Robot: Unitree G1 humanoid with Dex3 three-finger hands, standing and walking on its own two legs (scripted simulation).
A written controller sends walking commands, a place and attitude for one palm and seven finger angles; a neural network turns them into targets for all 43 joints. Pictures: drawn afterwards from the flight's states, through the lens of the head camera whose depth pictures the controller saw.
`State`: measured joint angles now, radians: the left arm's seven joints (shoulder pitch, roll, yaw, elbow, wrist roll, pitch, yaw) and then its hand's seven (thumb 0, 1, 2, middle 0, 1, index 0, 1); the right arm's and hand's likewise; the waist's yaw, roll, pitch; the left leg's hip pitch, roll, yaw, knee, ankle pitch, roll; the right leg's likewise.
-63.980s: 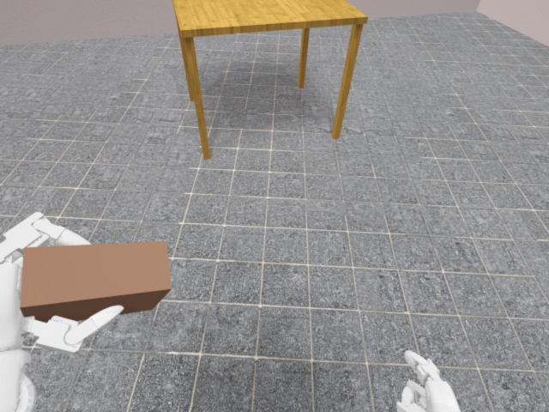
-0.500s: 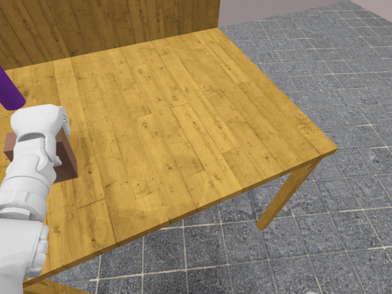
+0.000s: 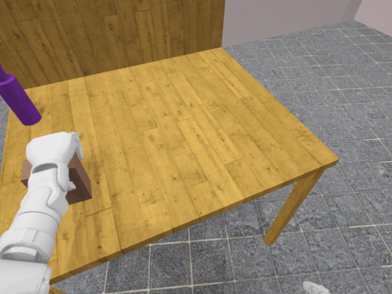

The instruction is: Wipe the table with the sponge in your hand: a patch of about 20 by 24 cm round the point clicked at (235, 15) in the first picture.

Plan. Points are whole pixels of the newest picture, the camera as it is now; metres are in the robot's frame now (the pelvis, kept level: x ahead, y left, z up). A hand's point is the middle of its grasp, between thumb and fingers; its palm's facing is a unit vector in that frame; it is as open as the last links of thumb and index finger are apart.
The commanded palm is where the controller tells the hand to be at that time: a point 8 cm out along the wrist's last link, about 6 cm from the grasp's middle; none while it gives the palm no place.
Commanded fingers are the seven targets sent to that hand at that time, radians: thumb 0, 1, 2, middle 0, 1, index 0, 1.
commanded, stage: wipe back along the first lane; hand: left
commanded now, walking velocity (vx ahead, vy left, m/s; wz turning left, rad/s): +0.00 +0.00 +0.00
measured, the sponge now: (64, 186) +0.35 +0.34 -0.01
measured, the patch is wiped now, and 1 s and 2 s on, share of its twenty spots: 1.00 1.00 1.00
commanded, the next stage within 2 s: lift the sponge slowly off the table in 1.00 s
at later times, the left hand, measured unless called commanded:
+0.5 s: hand (64, 184) +0.32 +0.30 +0.05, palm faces -0.03 -0.05 -1.00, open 9.6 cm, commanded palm +0.28 +0.29 +0.09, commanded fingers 0.00 0.10 1.30 -1.20 -1.60 -1.20 -1.60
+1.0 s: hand (69, 209) +0.27 +0.27 +0.05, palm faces +0.01 -0.07 -1.00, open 9.6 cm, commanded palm +0.22 +0.25 +0.09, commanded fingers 0.00 0.10 1.30 -1.20 -1.60 -1.20 -1.60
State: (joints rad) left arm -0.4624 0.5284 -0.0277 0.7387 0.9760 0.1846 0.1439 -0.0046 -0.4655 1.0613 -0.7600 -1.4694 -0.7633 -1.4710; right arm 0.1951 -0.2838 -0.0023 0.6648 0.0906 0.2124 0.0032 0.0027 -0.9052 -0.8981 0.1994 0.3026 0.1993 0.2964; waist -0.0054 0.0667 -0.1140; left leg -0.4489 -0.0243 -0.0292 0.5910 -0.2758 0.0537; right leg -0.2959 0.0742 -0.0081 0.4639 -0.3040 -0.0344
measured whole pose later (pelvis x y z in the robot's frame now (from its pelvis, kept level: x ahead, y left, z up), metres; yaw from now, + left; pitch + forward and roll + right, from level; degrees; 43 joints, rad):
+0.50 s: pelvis -0.01 +0.00 +0.00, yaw +1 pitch +4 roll -2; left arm -0.27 0.45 -0.09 0.48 0.95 0.30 0.15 0.00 -0.46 1.06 -0.76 -1.47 -0.76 -1.48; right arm 0.14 -0.27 0.02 0.64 0.09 0.21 0.00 0.00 -0.90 -0.90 0.20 0.30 0.20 0.30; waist 0.03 0.08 -0.10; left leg -0.38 -0.04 -0.03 0.57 -0.27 0.06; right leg -0.23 0.06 -0.01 0.46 -0.31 -0.03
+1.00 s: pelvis -0.01 -0.01 +0.00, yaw +0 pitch +2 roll -1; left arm -0.02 0.41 -0.12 0.19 0.95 0.37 0.16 0.01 -0.46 1.06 -0.75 -1.47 -0.76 -1.47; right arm 0.08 -0.27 0.02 0.63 0.09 0.18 0.01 0.01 -0.91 -0.90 0.20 0.30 0.20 0.30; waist 0.06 0.10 -0.09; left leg -0.31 -0.03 -0.03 0.55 -0.26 0.04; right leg -0.18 0.07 0.00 0.47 -0.31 -0.05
